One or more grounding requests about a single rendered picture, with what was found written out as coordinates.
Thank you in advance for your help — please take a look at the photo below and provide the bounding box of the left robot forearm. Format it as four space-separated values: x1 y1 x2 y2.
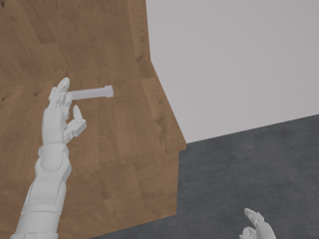
9 142 72 239

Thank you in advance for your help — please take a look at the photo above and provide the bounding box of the robot right hand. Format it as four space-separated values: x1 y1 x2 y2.
239 208 276 239

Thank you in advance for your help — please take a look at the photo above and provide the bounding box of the robot left hand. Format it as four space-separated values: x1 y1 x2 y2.
42 77 87 145

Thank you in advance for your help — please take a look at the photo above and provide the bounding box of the tap lever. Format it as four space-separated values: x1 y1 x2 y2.
66 85 114 100

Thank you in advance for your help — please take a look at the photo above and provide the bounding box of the counter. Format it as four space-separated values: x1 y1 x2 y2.
0 0 186 239

